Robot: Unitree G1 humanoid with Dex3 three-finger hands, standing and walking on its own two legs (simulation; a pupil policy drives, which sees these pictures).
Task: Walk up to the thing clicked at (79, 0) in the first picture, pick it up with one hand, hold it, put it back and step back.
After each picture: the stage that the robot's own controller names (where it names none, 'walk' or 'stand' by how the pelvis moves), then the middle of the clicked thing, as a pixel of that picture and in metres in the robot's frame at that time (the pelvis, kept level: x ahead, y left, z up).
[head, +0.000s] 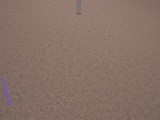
stand; (78, 5) +2.35 -0.03 -0.65
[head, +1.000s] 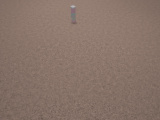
walk; (73, 14) +2.19 +0.20 -0.65
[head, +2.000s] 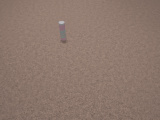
walk; (62, 31) +1.58 +0.28 -0.65
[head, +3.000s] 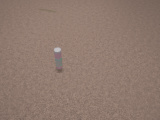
walk; (58, 58) +1.13 +0.24 -0.65
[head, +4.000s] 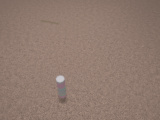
walk; (61, 87) +0.78 +0.18 -0.65
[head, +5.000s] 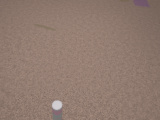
walk; (57, 112) +0.53 +0.13 -0.63
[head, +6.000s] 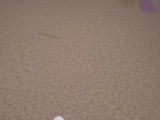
stand; out of the picture +0.44 +0.12 -0.65
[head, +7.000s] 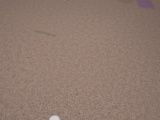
stand; out of the picture +0.44 +0.14 -0.65
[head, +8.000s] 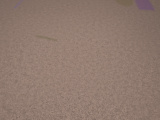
stand; out of the picture +0.43 +0.14 -0.66
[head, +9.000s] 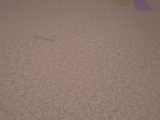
stand; out of the picture +0.42 +0.15 -0.66
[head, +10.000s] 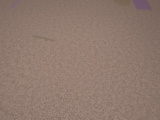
stand; out of the picture +0.42 +0.15 -0.66
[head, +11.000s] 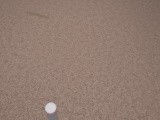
go down; (52, 113) +0.44 +0.14 -0.63
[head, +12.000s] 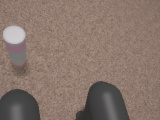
go down; (16, 48) +0.51 +0.18 -0.23
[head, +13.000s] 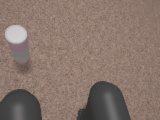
close in; (19, 47) +0.51 +0.18 -0.25
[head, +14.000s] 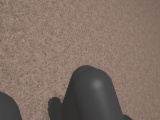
close in; out of the picture +0.50 +0.23 -0.17
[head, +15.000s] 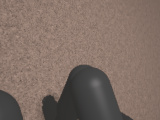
lift; out of the picture +0.47 +0.22 -0.17
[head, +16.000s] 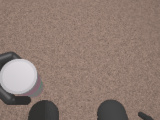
lift; (28, 83) +0.33 +0.16 -0.01
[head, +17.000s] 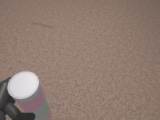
hold; (34, 102) +0.29 +0.14 +0.03
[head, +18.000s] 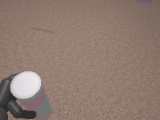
hold; (36, 100) +0.30 +0.14 +0.04
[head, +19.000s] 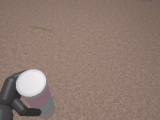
hold; (40, 98) +0.30 +0.13 +0.03
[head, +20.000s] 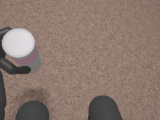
crouch; (27, 56) +0.43 +0.14 -0.05
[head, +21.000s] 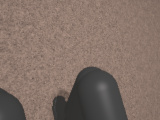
lower; out of the picture +0.44 +0.21 -0.19
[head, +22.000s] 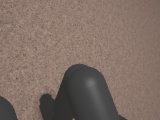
lower; out of the picture +0.46 +0.22 -0.18
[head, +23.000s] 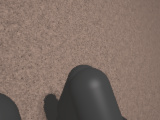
lower; out of the picture +0.46 +0.22 -0.18
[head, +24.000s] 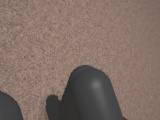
lower; out of the picture +0.45 +0.22 -0.18
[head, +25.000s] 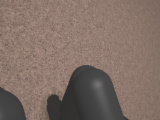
loosen; out of the picture +0.44 +0.20 -0.18
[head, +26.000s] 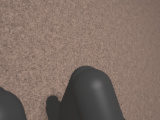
withdraw; out of the picture +0.45 +0.20 -0.18
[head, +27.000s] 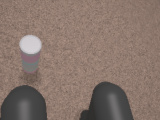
walk; (30, 57) +0.46 +0.16 -0.23
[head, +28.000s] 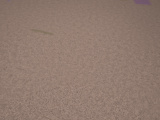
stand; out of the picture +0.39 +0.11 -0.58
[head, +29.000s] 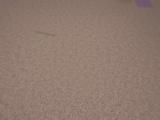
stand; out of the picture +0.40 +0.11 -0.60
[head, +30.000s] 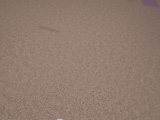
stand; out of the picture +0.40 +0.11 -0.61
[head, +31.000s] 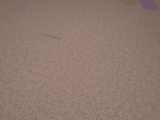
walk; out of the picture +0.41 +0.11 -0.65
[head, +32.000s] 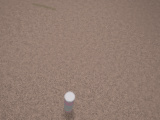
walk; (68, 102) +0.50 +0.02 -0.63
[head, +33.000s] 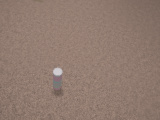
walk; (57, 79) +0.70 +0.11 -0.64
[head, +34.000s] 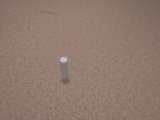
stand; (64, 68) +0.99 +0.18 -0.64
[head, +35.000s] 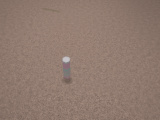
stand; (66, 68) +0.98 +0.13 -0.65
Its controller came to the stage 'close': yes
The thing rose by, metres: 0.68
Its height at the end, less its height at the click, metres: +0.00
